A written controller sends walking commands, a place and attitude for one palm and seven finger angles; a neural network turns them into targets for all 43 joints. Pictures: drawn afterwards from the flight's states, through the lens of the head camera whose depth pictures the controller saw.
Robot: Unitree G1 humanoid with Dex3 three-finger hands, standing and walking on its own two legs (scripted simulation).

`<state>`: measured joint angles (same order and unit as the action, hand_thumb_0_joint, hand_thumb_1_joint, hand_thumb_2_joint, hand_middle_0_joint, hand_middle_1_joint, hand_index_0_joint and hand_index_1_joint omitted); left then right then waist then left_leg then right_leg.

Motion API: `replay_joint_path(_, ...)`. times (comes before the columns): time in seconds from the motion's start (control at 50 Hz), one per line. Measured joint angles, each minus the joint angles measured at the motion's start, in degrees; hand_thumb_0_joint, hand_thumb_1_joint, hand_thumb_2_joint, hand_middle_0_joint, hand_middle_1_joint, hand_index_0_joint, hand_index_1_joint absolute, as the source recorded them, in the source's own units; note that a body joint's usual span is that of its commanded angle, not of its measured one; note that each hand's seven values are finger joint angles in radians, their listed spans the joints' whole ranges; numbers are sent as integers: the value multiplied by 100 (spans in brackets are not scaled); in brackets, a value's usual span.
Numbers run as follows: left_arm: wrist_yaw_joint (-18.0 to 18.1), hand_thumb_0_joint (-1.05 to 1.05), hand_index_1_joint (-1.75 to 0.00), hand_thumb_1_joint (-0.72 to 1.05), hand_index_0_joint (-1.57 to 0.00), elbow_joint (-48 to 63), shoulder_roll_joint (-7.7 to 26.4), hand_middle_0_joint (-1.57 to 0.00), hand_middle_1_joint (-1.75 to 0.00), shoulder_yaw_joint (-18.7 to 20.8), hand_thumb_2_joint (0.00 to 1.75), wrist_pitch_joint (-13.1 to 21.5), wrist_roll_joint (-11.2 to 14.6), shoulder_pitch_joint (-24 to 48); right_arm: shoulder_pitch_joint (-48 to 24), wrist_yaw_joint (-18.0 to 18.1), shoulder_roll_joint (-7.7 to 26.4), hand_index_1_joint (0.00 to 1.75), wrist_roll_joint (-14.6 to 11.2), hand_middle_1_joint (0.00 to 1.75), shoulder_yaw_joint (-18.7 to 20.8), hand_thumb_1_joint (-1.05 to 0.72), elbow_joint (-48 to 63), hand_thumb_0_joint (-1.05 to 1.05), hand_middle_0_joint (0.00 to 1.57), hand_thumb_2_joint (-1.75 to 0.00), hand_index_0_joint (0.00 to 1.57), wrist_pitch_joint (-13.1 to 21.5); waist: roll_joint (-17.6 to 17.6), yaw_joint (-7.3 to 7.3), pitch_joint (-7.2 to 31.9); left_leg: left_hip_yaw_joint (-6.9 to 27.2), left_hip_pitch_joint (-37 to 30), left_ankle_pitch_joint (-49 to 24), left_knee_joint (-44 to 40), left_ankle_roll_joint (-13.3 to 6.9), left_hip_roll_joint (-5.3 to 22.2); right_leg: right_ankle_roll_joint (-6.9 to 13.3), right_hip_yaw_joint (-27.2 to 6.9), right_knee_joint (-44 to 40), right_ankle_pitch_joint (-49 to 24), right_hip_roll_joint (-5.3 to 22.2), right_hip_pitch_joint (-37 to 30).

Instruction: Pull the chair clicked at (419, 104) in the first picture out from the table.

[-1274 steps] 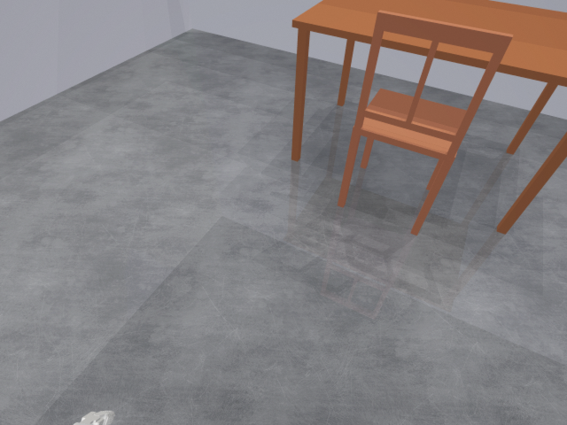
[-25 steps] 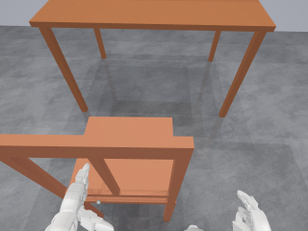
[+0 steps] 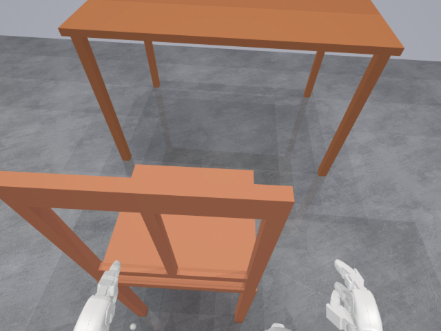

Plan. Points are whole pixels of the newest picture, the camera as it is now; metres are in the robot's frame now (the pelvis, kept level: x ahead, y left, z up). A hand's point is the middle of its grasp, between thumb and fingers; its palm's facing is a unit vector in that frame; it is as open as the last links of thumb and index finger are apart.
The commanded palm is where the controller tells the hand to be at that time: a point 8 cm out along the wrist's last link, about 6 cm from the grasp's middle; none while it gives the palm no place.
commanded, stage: draw the hand back to the body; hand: left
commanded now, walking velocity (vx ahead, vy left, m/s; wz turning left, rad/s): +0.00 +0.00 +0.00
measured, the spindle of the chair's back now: (163, 245) +0.28 +0.12 -0.01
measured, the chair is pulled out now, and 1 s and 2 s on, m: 0.54 0.54 0.54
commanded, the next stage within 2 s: step back with the hand held close in 1.60 s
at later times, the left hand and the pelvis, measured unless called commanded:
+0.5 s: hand (97, 299) +0.17 +0.18 +0.08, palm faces -0.01 -0.99 -0.12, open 17.5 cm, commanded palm +0.13 +0.24 +0.10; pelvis -0.01 +0.00 +0.00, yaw +0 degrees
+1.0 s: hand (35, 258) +0.19 +0.23 +0.16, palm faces +0.39 -0.81 -0.44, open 12.4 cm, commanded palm +0.15 +0.27 +0.20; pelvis +0.02 -0.01 +0.05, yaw +0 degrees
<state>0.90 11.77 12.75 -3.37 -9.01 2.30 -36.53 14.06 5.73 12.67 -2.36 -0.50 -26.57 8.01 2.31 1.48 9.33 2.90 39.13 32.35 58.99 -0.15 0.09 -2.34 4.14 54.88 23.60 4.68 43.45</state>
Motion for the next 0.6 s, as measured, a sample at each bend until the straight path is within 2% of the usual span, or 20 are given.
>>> replay_joint_path(0.04, -25, -2, 0, -54, -1, 66, 9, -1, 0, 4, 20, 13, -6, -90, 7, 8, -3, 30, -8, 30, 10, -90, 4, 2, 20, -89, 20, 1, 11, 1, 15, 8, 35, 17, 40, -2, 2, -2, 7, 25, 10, -2, 27)
replay_joint_path(0.06, -41, -2, 0, -54, -1, 116, -9, -1, 0, 23, 20, 102, 124, -143, 11, 10, -5, 30, -11, 30, 17, -90, 3, 2, 20, -89, 20, 32, 15, 6, 18, 15, 65, 27, 68, -3, 2, -3, 12, 44, 16, -1, 50)
replay_joint_path(0.1, -102, -2, 0, -54, -1, 251, -58, -1, 0, 80, 20, 505, 360, -242, 17, 4, -18, 30, -13, 30, 44, -90, -37, 2, 20, -89, 20, 146, -1, -15, 27, 20, 154, 56, 154, -1, 7, -3, 14, 114, 35, -5, 134)
replay_joint_path(0.16, -200, -2, 0, -54, -1, 535, -70, -1, 0, 199, 20, 1087, 583, -291, 27, -18, -50, 30, -36, 30, 91, -90, -149, 2, 20, -89, 20, 257, -32, -74, 25, 37, 239, 105, 274, 9, 18, 3, 26, 213, 71, -13, 209)
replay_joint_path(0.28, -567, -2, 0, -54, -1, 748, -10, -1, 0, 581, 20, 2317, 826, -163, -95, -200, -139, 30, -89, 30, 163, -90, -394, 2, 20, -89, 20, 312, -22, -113, 29, 40, 382, 180, 477, 24, 33, 15, 19, 404, 129, -25, 358)
replay_joint_path(0.34, -923, -2, 0, -55, 0, 688, 54, -1, 0, 700, 20, 2685, 937, -94, -199, -292, -164, 30, -127, 30, 178, -90, -448, 2, 20, -89, 20, 286, 6, -117, -14, 16, 441, 213, 573, 24, 43, 16, -10, 504, 150, -37, 437)
replay_joint_path(0.42, -1194, -2, 0, -55, -1, 719, 205, -1, 0, 864, 20, 2424, 1095, -145, -239, -261, -190, 30, -208, 30, 168, -90, -400, 2, 20, -89, 20, 179, 60, -137, -98, -22, 278, 189, 480, 18, 52, 6, -44, 434, 125, -50, 298)
replay_joint_path(0.48, -1171, -2, 0, -54, -1, 872, 312, -1, 0, 1062, 20, 2175, 1253, -252, -186, -172, -195, 30, -254, 30, 143, -90, -363, 2, 20, -89, 20, 184, 98, -162, -108, -15, 56, 124, 285, 20, 56, 12, -27, 249, 76, -56, 69)
replay_joint_path(0.54, -1119, -2, -1, -52, -1, 1033, 344, -1, -1, 1267, 21, 2133, 1397, -268, -127, -110, -163, 30, -274, 30, 111, -90, -388, 2, 20, -89, 20, 283, 131, -198, -100, 23, -174, 43, 66, 27, 59, 16, 22, 20, 13, -59, -190)
replay_joint_path(0.6, -421, -2, -3, -46, -5, 1188, 557, -2, -2, 1153, 24, 1560, 669, -311, -59, 1, -149, 30, -163, 30, 95, -90, -365, 2, 20, -89, 20, 149, 135, -304, -148, -8, -594, -61, -275, 45, 85, 21, 9, -297, -85, -91, -592)
